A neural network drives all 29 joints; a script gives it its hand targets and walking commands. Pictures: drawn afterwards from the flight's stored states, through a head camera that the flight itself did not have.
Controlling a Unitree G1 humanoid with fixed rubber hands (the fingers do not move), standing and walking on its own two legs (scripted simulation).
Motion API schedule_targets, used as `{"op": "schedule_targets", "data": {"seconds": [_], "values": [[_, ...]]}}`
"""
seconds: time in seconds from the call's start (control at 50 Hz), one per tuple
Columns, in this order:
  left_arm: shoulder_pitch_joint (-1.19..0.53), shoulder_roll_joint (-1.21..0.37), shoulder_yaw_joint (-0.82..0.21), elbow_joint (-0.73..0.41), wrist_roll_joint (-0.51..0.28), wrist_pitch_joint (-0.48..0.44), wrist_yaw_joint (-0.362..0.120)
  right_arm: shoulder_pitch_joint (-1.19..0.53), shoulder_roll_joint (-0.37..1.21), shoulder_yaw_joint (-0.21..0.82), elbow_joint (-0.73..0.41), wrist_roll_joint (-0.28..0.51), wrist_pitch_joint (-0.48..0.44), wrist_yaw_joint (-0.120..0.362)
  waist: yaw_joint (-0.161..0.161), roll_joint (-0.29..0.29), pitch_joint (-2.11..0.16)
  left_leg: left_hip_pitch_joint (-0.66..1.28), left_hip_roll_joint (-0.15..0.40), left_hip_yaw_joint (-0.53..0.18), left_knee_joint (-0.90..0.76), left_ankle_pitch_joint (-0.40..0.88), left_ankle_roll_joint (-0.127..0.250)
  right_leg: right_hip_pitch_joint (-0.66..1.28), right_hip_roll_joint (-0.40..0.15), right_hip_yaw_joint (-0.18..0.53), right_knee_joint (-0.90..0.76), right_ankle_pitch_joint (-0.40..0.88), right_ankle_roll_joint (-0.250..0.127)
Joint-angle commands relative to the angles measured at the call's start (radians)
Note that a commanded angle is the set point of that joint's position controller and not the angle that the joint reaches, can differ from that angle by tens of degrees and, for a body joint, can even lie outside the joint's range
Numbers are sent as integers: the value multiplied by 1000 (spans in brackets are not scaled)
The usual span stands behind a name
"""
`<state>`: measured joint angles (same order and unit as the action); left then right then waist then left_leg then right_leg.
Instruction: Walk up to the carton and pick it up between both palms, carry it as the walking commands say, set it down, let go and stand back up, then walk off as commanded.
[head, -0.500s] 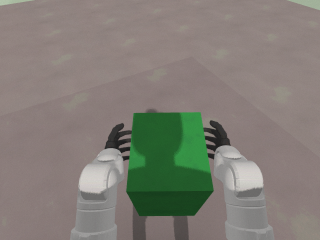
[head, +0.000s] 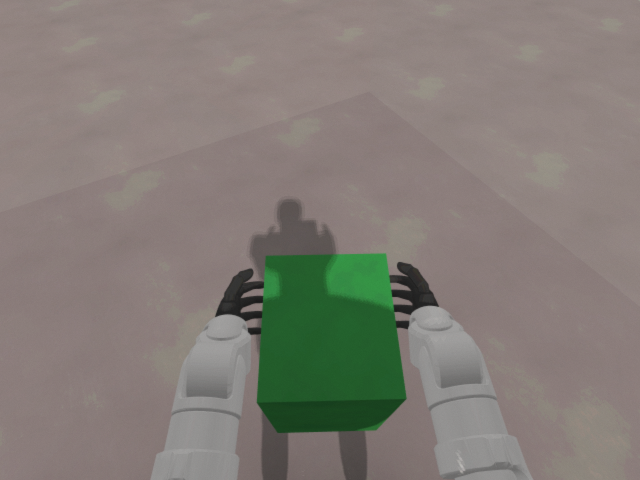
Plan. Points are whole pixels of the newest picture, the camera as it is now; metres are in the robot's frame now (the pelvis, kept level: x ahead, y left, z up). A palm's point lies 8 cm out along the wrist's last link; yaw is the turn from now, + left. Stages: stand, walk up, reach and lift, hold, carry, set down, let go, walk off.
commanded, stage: hold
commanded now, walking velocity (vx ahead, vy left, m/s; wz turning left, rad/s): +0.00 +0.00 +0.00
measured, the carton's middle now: (326, 352) +0.29 +0.01 -0.06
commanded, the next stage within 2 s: set down in 0.70 s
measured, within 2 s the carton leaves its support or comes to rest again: neither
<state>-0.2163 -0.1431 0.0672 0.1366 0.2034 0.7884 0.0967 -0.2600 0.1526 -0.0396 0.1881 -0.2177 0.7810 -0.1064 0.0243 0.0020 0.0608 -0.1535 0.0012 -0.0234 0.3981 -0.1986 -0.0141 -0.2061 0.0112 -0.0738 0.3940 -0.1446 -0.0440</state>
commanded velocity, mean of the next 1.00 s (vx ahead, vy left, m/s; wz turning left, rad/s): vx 0.00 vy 0.00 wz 0.00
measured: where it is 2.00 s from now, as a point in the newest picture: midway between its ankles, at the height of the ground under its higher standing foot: outside the picture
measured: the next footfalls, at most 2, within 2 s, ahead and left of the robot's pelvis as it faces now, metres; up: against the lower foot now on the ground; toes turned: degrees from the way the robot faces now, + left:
none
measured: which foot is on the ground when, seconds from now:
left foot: down 0.00-1.00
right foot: down 0.00-1.00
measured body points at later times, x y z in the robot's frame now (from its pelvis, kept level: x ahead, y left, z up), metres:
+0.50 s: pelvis -0.02 +0.03 +0.00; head -0.10 +0.02 +0.44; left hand +0.30 +0.16 +0.07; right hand +0.31 -0.08 +0.06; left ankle +0.02 +0.15 -0.74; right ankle +0.04 -0.08 -0.74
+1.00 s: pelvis +0.00 +0.01 -0.01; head -0.05 +0.01 +0.44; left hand +0.30 +0.16 +0.02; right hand +0.32 -0.09 +0.02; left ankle +0.02 +0.15 -0.74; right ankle +0.04 -0.08 -0.74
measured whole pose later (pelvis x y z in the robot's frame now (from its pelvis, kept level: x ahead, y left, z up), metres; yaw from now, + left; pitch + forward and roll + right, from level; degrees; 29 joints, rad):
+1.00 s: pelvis +0.00 +0.01 -0.01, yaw -2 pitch -9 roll +0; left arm -0.42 -0.20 0.35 0.50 0.39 0.66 0.02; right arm -0.47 0.22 -0.27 0.59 -0.35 0.62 -0.08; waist 0.08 0.00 0.05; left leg -0.06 -0.03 -0.13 0.46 -0.25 -0.02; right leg -0.12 0.08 0.08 0.46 -0.18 -0.04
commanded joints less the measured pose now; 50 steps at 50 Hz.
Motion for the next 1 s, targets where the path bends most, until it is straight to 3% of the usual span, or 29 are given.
{"op": "schedule_targets", "data": {"seconds": [0.0,0.02,0.06,0.12,0.16,0.22,0.3,0.36,0.44,0.54,0.68,0.7,0.78,0.88,0.98], "values": [[-356,-765,-475,-329,-220,-175,-197,-364,906,475,-347,283,-173,150,12,-111,-736,4,-111,-73,-14,377,28,571,-5,233,93,851,81],[-376,-808,-486,-340,-224,-177,-202,-364,931,539,-335,304,-176,165,43,-72,-700,-22,-114,-67,-14,375,28,549,-1,229,93,805,78],[-367,-831,-445,-257,-212,-155,-206,-287,926,589,-199,283,-162,194,83,5,-512,-81,-114,-65,-35,299,29,460,16,212,44,539,56],[-399,-816,-351,-84,-191,-124,-216,-319,931,540,-12,243,-149,215,114,26,-275,-126,-96,-66,-69,81,29,343,30,213,-21,135,32],[-496,-881,-343,20,-197,-117,-242,-390,970,466,74,203,-150,228,71,34,-199,-156,-76,-77,-97,-53,28,327,45,211,-25,-9,28],[-654,-1015,-328,145,-201,-114,-276,-554,1039,380,152,175,-157,262,31,63,-202,-170,-49,-96,-132,-169,21,339,68,190,-8,-92,24],[-770,-1089,-233,344,-161,-97,-289,-683,1019,219,330,117,-152,300,5,87,-203,-156,-22,-115,-166,-264,2,316,80,156,11,-133,22],[-825,-1084,-142,455,-123,-96,-295,-759,1010,139,432,91,-147,320,27,56,-191,-154,-27,-111,-165,-268,1,281,80,142,3,-164,27],[-876,-1085,-74,520,-100,-102,-297,-817,1009,97,498,78,-148,333,45,31,-189,-137,-33,-109,-155,-242,1,239,76,141,-6,-173,36],[-879,-1083,-64,504,-94,-102,-299,-818,1034,110,502,81,-156,331,63,16,-228,-63,-51,-95,-123,-123,-6,198,62,155,-31,-134,40],[-792,-1072,-120,414,-104,-93,-317,-732,1092,170,404,93,-150,294,67,-14,-296,80,-92,-68,-54,94,-13,146,34,188,-80,-24,44],[-709,-1076,-147,366,-76,-83,-305,-689,1152,154,388,112,-127,287,10,25,-218,44,-72,-58,-56,72,21,280,59,174,-50,30,27],[-690,-1020,-115,336,-60,-105,-305,-633,1131,135,372,93,-127,268,31,-28,-208,12,-73,-55,-54,35,31,318,47,192,-43,17,41],[-656,-980,-102,326,-42,-146,-295,-593,1118,136,391,94,-162,252,61,-3,-231,-15,-74,-54,-28,61,31,308,36,206,-11,86,46],[-661,-973,-78,377,-17,-204,-289,-583,1101,96,441,59,-221,234,53,9,-249,-61,-77,-53,6,38,31,256,37,209,22,74,40]]}}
